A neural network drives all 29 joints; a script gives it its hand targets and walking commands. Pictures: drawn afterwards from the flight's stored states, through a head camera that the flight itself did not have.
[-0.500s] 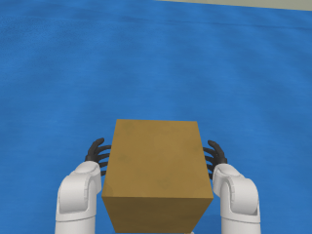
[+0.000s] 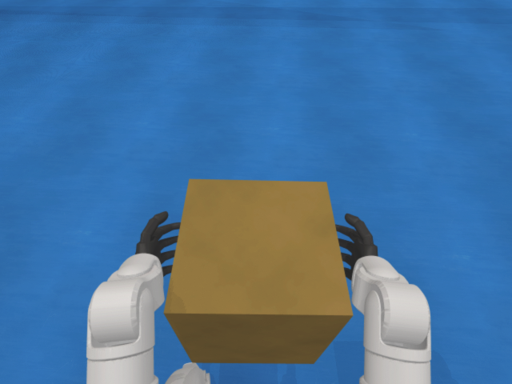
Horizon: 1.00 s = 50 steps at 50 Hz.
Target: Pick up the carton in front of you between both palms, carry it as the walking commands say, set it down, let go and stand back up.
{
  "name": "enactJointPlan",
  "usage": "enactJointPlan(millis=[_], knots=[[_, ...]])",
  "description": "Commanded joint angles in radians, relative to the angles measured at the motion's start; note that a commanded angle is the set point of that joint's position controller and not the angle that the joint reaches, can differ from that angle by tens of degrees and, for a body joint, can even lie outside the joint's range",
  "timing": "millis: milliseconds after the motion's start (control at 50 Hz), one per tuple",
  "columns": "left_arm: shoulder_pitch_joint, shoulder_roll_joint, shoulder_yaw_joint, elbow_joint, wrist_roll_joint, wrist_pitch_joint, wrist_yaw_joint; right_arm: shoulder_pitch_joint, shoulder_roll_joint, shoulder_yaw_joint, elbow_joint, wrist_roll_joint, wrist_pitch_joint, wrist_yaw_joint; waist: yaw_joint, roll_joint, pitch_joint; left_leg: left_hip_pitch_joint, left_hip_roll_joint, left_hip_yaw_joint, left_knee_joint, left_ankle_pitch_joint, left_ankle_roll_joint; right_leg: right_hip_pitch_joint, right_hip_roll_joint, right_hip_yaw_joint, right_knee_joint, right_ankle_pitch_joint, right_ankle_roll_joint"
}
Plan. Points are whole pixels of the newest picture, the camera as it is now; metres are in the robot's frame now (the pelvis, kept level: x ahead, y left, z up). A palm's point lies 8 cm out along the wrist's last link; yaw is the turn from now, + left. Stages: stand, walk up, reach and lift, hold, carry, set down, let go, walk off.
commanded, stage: carry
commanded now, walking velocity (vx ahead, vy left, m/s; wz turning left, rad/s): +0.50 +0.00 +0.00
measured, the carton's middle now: (255, 277) +0.28 +0.00 +0.01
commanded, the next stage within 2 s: none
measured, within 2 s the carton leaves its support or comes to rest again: neither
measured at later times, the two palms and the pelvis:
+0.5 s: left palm (174, 127) +0.62 +0.19 +0.05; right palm (308, 127) +0.61 -0.11 +0.06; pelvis +0.36 +0.05 +0.00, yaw -2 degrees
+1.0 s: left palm (212, 46) +0.97 +0.14 +0.09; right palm (313, 47) +0.98 -0.16 +0.08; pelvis +0.70 -0.02 +0.00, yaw +1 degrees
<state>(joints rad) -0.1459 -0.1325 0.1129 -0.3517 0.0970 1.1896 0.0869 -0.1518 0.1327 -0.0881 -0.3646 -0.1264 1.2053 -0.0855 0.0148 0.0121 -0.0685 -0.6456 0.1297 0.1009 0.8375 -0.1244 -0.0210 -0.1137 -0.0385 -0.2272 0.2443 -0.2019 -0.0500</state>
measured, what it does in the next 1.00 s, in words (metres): walks ahead: left foot, then right foot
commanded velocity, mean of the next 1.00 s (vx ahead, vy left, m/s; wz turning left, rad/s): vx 0.50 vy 0.00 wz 0.00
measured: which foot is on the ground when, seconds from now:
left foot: up 0.00-0.18, down 0.20-0.72, up 0.74-1.00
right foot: down 0.00-0.24, up 0.26-0.70, down 0.72-1.00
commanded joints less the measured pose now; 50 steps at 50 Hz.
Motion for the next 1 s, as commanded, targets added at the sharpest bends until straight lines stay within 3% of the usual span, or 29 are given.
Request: enactJointPlan(millis=[0, 120, 160, 180, 200, 220, 240, 260, 280, 300, 340, 480, 620, 640, 680, 700, 720, 740, 760, 780, 800, 820, 840, 860, 920, 980], knots=[[-0.429, -0.880, -0.699, -0.072, -0.407, 0.016, -0.278, -0.427, 0.910, 0.717, -0.062, 0.394, -0.006, 0.226, 0.002, -0.135, -0.181, -0.044, -0.018, 0.049, -0.152, 0.087, -0.006, 0.224, -0.216, 0.120, -0.099, 0.267, -0.073], [-0.414, -0.844, -0.683, -0.022, -0.367, 0.039, -0.267, -0.434, 0.862, 0.702, -0.031, 0.404, 0.028, 0.245, -0.003, -0.178, -0.084, 0.088, -0.062, 0.106, -0.357, 0.155, 0.048, 0.254, -0.211, 0.044, -0.047, 0.452, -0.036], [-0.427, -0.846, -0.688, -0.020, -0.365, 0.042, -0.267, -0.439, 0.865, 0.689, -0.013, 0.406, 0.030, 0.252, -0.018, -0.178, -0.150, 0.304, -0.120, 0.170, -0.386, 0.090, 0.056, 0.236, -0.193, -0.007, 0.143, 0.641, -0.004], [-0.439, -0.847, -0.692, -0.022, -0.366, 0.043, -0.267, -0.426, 0.869, 0.680, 0.008, 0.403, 0.028, 0.256, -0.036, -0.126, -0.215, 0.513, -0.150, 0.190, -0.405, 0.028, 0.055, 0.154, -0.147, -0.039, 0.337, 0.621, 0.021], [-0.451, -0.847, -0.694, -0.020, -0.370, 0.042, -0.266, -0.420, 0.868, 0.674, 0.012, 0.399, 0.027, 0.260, -0.051, -0.013, -0.290, 0.716, 0.000, -0.011, -0.422, -0.117, 0.058, -0.011, -0.121, -0.011, 0.583, 0.351, 0.047], [-0.464, -0.867, -0.715, -0.050, -0.375, 0.045, -0.263, -0.415, 0.871, 0.667, 0.055, 0.396, 0.012, 0.267, -0.043, 0.302, -0.404, 0.982, 0.288, -0.519, -0.545, -0.291, 0.223, -0.363, 0.008, 0.038, 0.904, 0.001, 0.094], [-0.480, -0.873, -0.720, -0.040, -0.373, 0.036, -0.266, -0.398, 0.916, 0.678, 0.059, 0.413, 0.002, 0.271, -0.036, 0.288, -0.358, 0.945, 0.295, -0.620, -0.644, -0.093, 0.229, -0.485, 0.038, 0.169, 1.036, -0.252, 0.083], [-0.490, -0.920, -0.733, -0.025, -0.381, 0.020, -0.268, -0.426, 0.944, 0.683, 0.036, 0.419, -0.010, 0.274, -0.033, 0.215, -0.349, 0.908, 0.273, -0.472, -0.601, 0.081, 0.209, -0.510, -0.022, 0.220, 1.092, -0.230, 0.054], [-0.496, -0.952, -0.740, -0.029, -0.388, 0.003, -0.272, -0.443, 0.980, 0.691, 0.024, 0.425, -0.022, 0.276, -0.030, 0.094, -0.353, 0.848, 0.243, -0.367, -0.565, 0.197, 0.180, -0.498, -0.060, 0.233, 1.067, -0.186, 0.040], [-0.493, -0.986, -0.749, -0.028, -0.394, -0.010, -0.273, -0.458, 1.008, 0.698, 0.008, 0.429, -0.035, 0.277, -0.028, 0.040, -0.340, 0.781, 0.227, -0.279, -0.566, 0.239, 0.158, -0.489, -0.091, 0.230, 1.008, -0.139, 0.033], [-0.467, -1.024, -0.765, -0.025, -0.394, -0.032, -0.270, -0.445, 1.031, 0.704, -0.004, 0.431, -0.054, 0.280, -0.024, 0.084, -0.347, 0.718, 0.185, -0.174, -0.607, 0.149, 0.123, -0.445, -0.103, 0.201, 0.913, -0.062, 0.041], [-0.383, -0.991, -0.783, -0.051, -0.374, -0.064, -0.250, -0.349, 0.964, 0.709, -0.029, 0.425, -0.074, 0.293, -0.029, 0.125, -0.219, 0.762, 0.137, -0.037, -0.682, 0.177, 0.148, -0.576, -0.090, 0.098, 0.566, 0.077, 0.080], [-0.402, -0.855, -0.757, -0.118, -0.387, 0.001, -0.243, -0.360, 0.830, 0.686, -0.084, 0.409, -0.021, 0.261, -0.035, 0.133, -0.077, 0.768, 0.121, 0.045, -0.671, 0.353, 0.129, -0.467, -0.040, 0.022, 0.269, 0.210, 0.035], [-0.403, -0.840, -0.748, -0.114, -0.388, 0.013, -0.243, -0.364, 0.817, 0.683, -0.083, 0.406, -0.010, 0.257, -0.032, 0.140, -0.082, 0.776, 0.120, 0.060, -0.637, 0.425, 0.117, -0.413, -0.031, 0.013, 0.247, 0.211, 0.023], [-0.391, -0.818, -0.725, -0.095, -0.384, 0.031, -0.245, -0.387, 0.797, 0.680, -0.087, 0.406, 0.011, 0.254, -0.008, 0.144, -0.154, 0.753, 0.089, 0.129, -0.438, 0.596, 0.078, -0.184, 0.039, -0.055, 0.206, 0.162, 0.014], [-0.394, -0.810, -0.709, -0.084, -0.381, 0.038, -0.247, -0.397, 0.790, 0.681, -0.087, 0.406, 0.021, 0.253, 0.006, 0.092, -0.215, 0.650, 0.044, 0.154, -0.243, 0.549, 0.053, 0.023, 0.058, -0.062, 0.198, 0.089, 0.012], [-0.396, -0.799, -0.697, -0.078, -0.377, 0.045, -0.250, -0.419, 0.783, 0.682, -0.090, 0.409, 0.030, 0.252, 0.021, -0.045, -0.288, 0.454, 0.005, 0.131, 0.010, 0.276, 0.027, 0.217, -0.134, 0.205, 0.137, -0.111, -0.009], [-0.414, -0.799, -0.688, -0.039, -0.380, 0.039, -0.255, -0.446, 0.795, 0.695, -0.114, 0.416, 0.039, 0.250, 0.014, -0.325, -0.369, 0.126, -0.134, 0.066, 0.315, -0.169, -0.015, 0.440, -0.394, 0.692, 0.020, -0.185, -0.163], [-0.388, -0.838, -0.692, -0.026, -0.390, 0.038, -0.256, -0.453, 0.802, 0.695, -0.084, 0.415, 0.039, 0.253, 0.010, -0.307, -0.340, 0.029, -0.126, -0.052, 0.449, -0.333, 0.009, 0.404, -0.395, 0.738, -0.045, 0.034, -0.173], [-0.416, -0.870, -0.697, -0.040, -0.394, 0.033, -0.259, -0.463, 0.843, 0.705, -0.073, 0.417, 0.030, 0.256, 0.009, -0.234, -0.337, 0.008, -0.073, -0.094, 0.499, -0.308, 0.040, 0.363, -0.368, 0.599, 0.004, 0.201, -0.155], [-0.441, -0.908, -0.704, -0.049, -0.399, 0.025, -0.261, -0.474, 0.880, 0.708, -0.069, 0.423, 0.019, 0.259, 0.007, -0.108, -0.339, 0.012, -0.031, -0.108, 0.456, -0.259, 0.055, 0.313, -0.341, 0.496, 0.034, 0.297, -0.122], [-0.465, -0.933, -0.713, -0.062, -0.404, 0.017, -0.263, -0.480, 0.913, 0.712, -0.066, 0.426, 0.009, 0.260, 0.004, -0.053, -0.321, 0.028, -0.002, -0.108, 0.391, -0.211, 0.057, 0.247, -0.318, 0.410, 0.025, 0.325, -0.094], [-0.478, -0.949, -0.718, -0.074, -0.410, 0.010, -0.265, -0.485, 0.936, 0.718, -0.069, 0.428, 0.000, 0.259, 0.001, -0.073, -0.323, 0.057, 0.009, -0.104, 0.328, -0.170, 0.052, 0.208, -0.295, 0.354, -0.001, 0.264, -0.065], [-0.483, -0.957, -0.720, -0.087, -0.416, 0.006, -0.267, -0.479, 0.950, 0.723, -0.070, 0.424, -0.008, 0.255, 0.002, -0.097, -0.326, 0.070, 0.000, -0.081, 0.292, -0.143, 0.046, 0.188, -0.285, 0.315, -0.022, 0.235, -0.059], [-0.466, -0.939, -0.721, -0.107, -0.427, 0.004, -0.275, -0.449, 0.953, 0.725, -0.078, 0.405, -0.023, 0.237, 0.000, -0.131, -0.287, 0.027, -0.003, -0.034, 0.151, -0.078, 0.017, 0.172, -0.262, 0.238, -0.079, 0.168, -0.076], [-0.444, -0.898, -0.714, -0.112, -0.424, 0.014, -0.277, -0.430, 0.925, 0.721, -0.091, 0.394, -0.015, 0.223, 0.000, -0.137, -0.230, -0.037, -0.004, 0.009, -0.005, 0.003, -0.005, 0.210, -0.239, 0.184, -0.101, 0.217, -0.085]])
